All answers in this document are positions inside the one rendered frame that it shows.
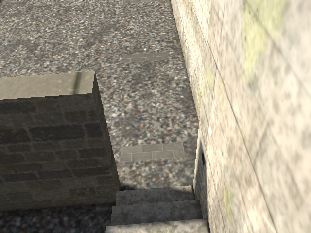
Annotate stairs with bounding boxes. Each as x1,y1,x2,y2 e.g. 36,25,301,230
105,185,211,233

